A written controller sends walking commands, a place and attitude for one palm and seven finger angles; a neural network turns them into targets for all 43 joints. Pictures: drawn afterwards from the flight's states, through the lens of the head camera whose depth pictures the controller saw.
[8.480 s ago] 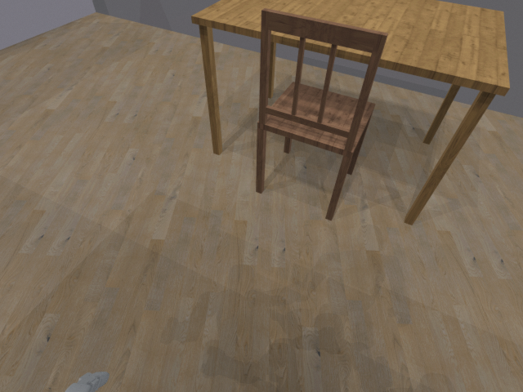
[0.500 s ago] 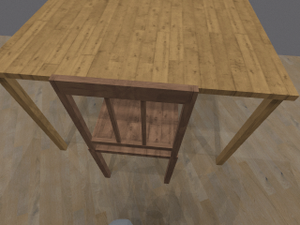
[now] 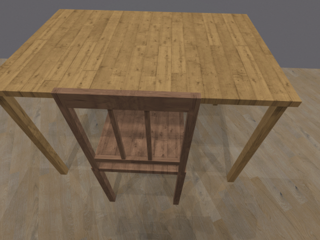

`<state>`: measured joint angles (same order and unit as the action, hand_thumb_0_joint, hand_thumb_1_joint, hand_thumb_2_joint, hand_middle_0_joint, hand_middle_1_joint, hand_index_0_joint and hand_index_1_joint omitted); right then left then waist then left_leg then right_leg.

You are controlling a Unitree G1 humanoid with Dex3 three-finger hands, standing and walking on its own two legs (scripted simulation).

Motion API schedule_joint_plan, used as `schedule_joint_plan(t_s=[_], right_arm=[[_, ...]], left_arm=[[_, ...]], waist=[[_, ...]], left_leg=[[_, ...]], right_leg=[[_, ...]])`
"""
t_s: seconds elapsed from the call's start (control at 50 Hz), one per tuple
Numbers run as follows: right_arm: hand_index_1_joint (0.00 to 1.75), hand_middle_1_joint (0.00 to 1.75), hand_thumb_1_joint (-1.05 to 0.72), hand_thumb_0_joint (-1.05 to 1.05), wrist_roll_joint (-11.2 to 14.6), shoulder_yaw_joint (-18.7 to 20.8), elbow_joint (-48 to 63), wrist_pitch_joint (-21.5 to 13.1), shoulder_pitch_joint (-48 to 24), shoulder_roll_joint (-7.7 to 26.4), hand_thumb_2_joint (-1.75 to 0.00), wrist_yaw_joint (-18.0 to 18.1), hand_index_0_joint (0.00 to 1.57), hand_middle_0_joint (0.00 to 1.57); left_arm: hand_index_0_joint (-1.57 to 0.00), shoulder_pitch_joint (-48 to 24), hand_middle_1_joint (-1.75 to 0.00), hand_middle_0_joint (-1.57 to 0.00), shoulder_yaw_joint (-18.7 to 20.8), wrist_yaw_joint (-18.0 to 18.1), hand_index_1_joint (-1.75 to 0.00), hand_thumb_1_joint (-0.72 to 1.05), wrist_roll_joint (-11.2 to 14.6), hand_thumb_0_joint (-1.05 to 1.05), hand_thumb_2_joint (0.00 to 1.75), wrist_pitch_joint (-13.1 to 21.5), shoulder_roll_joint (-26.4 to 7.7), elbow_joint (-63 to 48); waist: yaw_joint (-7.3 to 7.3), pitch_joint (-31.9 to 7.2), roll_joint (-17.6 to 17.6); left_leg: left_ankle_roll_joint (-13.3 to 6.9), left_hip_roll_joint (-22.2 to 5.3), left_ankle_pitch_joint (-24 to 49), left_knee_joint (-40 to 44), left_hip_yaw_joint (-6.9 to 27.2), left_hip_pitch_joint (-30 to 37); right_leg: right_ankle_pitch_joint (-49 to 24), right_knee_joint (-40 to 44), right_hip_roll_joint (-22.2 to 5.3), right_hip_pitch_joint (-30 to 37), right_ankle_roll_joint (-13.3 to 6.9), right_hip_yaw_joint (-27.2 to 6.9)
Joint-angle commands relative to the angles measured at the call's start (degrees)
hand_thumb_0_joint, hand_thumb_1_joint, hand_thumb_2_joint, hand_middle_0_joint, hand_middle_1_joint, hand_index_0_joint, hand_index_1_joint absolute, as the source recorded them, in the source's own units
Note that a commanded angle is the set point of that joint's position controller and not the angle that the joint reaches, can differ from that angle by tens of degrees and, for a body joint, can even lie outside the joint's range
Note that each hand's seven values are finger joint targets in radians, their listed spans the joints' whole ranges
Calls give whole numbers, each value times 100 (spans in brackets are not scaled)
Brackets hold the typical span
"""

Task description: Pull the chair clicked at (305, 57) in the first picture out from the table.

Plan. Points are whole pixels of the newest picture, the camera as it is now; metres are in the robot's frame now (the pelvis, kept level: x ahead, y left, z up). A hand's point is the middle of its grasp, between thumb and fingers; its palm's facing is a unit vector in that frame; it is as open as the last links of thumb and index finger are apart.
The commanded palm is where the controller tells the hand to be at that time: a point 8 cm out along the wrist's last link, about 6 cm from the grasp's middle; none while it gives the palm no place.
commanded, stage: come to a stop and stand still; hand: left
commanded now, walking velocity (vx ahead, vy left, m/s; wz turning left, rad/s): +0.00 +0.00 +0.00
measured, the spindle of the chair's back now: (118, 136) +0.46 +0.17 -0.08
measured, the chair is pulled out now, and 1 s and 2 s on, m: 0.00 0.00 0.00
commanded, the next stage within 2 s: look again from close up in 1.26 s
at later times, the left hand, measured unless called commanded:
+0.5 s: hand out of the picture -0.06 +0.21 -0.16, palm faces +0.04 -0.98 -0.20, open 7.4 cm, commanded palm none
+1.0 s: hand out of the picture -0.01 +0.18 -0.17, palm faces +0.03 -0.99 -0.14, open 7.4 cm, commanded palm none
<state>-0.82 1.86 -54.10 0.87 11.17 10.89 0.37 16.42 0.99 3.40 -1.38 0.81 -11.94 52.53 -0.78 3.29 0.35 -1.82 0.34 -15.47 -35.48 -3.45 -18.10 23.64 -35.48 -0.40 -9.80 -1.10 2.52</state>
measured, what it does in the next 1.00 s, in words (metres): stands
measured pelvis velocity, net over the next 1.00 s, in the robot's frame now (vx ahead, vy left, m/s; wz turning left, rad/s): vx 0.01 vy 0.02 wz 0.02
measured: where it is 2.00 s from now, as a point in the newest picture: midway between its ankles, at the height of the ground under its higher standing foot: outside the picture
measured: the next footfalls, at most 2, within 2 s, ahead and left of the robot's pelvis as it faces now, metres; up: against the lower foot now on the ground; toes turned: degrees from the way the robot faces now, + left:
none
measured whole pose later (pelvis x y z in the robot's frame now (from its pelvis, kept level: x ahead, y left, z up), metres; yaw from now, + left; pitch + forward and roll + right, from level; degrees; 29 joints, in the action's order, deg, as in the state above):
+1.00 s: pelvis +0.01 +0.02 +0.01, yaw +1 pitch +0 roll +0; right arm 0.1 -0.5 -62.9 -1.4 13.1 9.2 1.3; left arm 19.0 -1.9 2.3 -1.1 1.2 -8.0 62.2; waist 0.7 0.8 -2.2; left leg -3.9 3.1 -10.6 -24.6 -3.3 -13.9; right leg 18.6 -24.3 -1.5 -5.4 0.9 0.9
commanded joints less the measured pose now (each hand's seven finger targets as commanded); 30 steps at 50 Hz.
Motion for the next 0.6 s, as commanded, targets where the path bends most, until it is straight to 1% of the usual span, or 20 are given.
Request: schedule_joint_plan(t_s=[0.0,0.02,0.04,0.08,0.1,0.12,0.14,0.18,0.2,0.22,0.24,0.28,0.3,0.34,0.42,0.48,0.5,0.54,0.56,0.58], right_arm=[[30,30,-90,0,-10,-12,384,-119,198,519,-90,26,20,20],[30,30,-90,0,-3,-39,423,-101,84,541,-90,14,20,20],[30,30,-90,0,-9,-37,446,-89,84,576,-90,-1,20,20],[30,30,-90,0,-29,-24,411,-61,290,610,-90,-21,20,20],[30,30,-90,0,-39,-27,351,-63,403,575,-90,-22,20,20],[30,30,-90,0,-53,-32,334,-61,538,606,-90,-23,20,20],[30,30,-90,0,-65,-34,308,-65,618,628,-90,-23,20,20],[30,30,-90,0,-61,-43,280,-91,659,663,-90,-14,20,20],[30,30,-90,0,-37,-42,267,-100,600,643,-90,-9,20,20],[30,30,-90,0,-32,-36,266,-110,566,719,-90,-2,20,20],[30,30,-90,0,-27,-34,251,-115,566,720,-90,2,20,20],[30,30,-90,0,-12,-36,176,-132,599,672,-90,11,20,20],[30,30,-90,0,1,-44,115,-133,614,603,-90,19,20,20],[30,30,-90,0,12,-38,21,-136,658,616,-90,21,20,20],[30,30,-90,0,44,-45,-151,-147,729,532,-90,31,20,20],[30,30,-90,0,67,-53,-279,-172,778,498,-90,38,20,20],[30,30,-90,0,75,-57,-328,-171,759,455,-90,40,20,20],[30,30,-90,0,87,-73,-401,-203,746,454,-90,42,20,20],[30,30,-90,0,89,-74,-440,-209,739,446,-90,47,20,20],[30,30,-90,0,97,-90,-467,-225,742,449,-90,50,20,20]], left_arm=[[-20,209,-30,-20,75,0,-30,90,30,0,90,-30,-530,-445],[-20,310,-30,-20,55,-21,-30,90,21,0,90,-57,-541,-397],[-20,319,-30,-20,43,-42,-30,90,9,0,90,-64,-576,-359],[-20,205,-30,-20,43,-67,-30,90,5,0,90,-75,-664,-367],[-20,163,-30,-20,51,-79,-30,90,-6,0,90,-81,-688,-399],[-20,153,-30,-20,55,-83,-30,90,5,0,90,-91,-696,-404],[-20,170,-30,-20,56,-91,-30,90,13,0,90,-102,-688,-395],[-20,318,-30,-20,53,-103,-30,90,26,0,90,-118,-619,-336],[-20,453,-30,-20,58,-110,-30,90,9,0,90,-120,-568,-287],[-20,576,-30,-20,46,-110,-30,90,5,0,90,-109,-520,-220],[-20,646,-30,-20,41,-113,-30,90,2,0,90,-104,-478,-154],[-20,731,-30,-20,17,-122,-30,90,15,0,90,-85,-418,-41],[-20,762,-30,-20,21,-127,-30,90,15,0,90,-84,-400,-2],[-20,844,-30,-20,-6,-121,-30,90,17,0,90,-73,-368,108],[-20,997,-30,-20,-55,-116,-30,90,13,0,90,-29,-295,336],[-20,1075,-30,-20,-91,-105,-30,90,24,0,90,11,-262,510],[-20,1060,-30,-20,-102,-104,-30,90,17,0,90,15,-242,539],[-20,1144,-30,-20,-125,-94,-30,90,23,0,90,43,-228,644],[-20,1138,-30,-20,-140,-89,-30,90,23,0,90,48,-210,689],[-20,1169,-30,-20,-148,-87,-30,90,26,0,90,60,-206,744]], waist=[[105,159,348],[167,482,237],[161,681,51],[54,748,-163],[41,730,-96],[-4,535,-28],[-12,350,188],[58,112,421],[143,139,333],[194,10,271],[219,-72,227],[208,-144,227],[218,-79,304],[194,-106,388],[174,-65,167],[128,-102,-12],[118,59,-10],[116,-51,-104],[98,24,-118],[101,-20,-116]], left_leg=[[-333,-686,1052,823,993,-57],[-337,-661,226,1068,1106,-425],[-266,-556,-404,1174,1072,-577],[-119,-352,-1021,1125,863,-482],[-104,-333,-984,1128,817,-410],[-92,-330,-1065,1149,837,-271],[-100,-357,-1186,1259,904,-197],[-183,-545,-1505,1703,1263,-277],[-258,-658,-1740,1974,1462,-438],[-290,-698,-1763,2021,1561,-506],[-289,-690,-1755,2044,1551,-538],[-246,-634,-1516,1998,1412,-344],[-240,-620,-1552,2076,1392,-335],[-223,-627,-1607,2108,1407,-230],[-207,-589,-1319,2040,1347,-34],[-184,-574,-902,1917,1251,291],[-188,-567,-853,1940,1206,263],[-186,-555,-505,1840,1160,418],[-177,-543,-375,1804,1114,448],[-182,-538,-186,1768,1095,534]], right_leg=[[-1093,705,-358,-440,-182,-350],[-260,959,-305,-478,-180,-391],[277,1165,-330,-618,-224,-514],[991,1411,-479,-1008,-336,-701],[1037,1434,-517,-1060,-364,-690],[1137,1382,-527,-1105,-369,-673],[1141,1275,-467,-1083,-327,-608],[827,986,-264,-761,-210,-377],[627,891,-159,-550,-158,-218],[417,853,-139,-349,-147,-221],[336,871,-147,-231,-157,-240],[223,988,-209,-242,-179,-289],[250,1029,-188,-256,-184,-286],[216,1056,-219,-339,-166,-296],[55,1263,-288,-409,-151,-403],[-127,1377,-364,-544,-121,-453],[-135,1422,-362,-615,-127,-478],[-364,1455,-427,-573,-106,-513],[-409,1482,-438,-613,-101,-520],[-522,1492,-459,-589,-85,-521]])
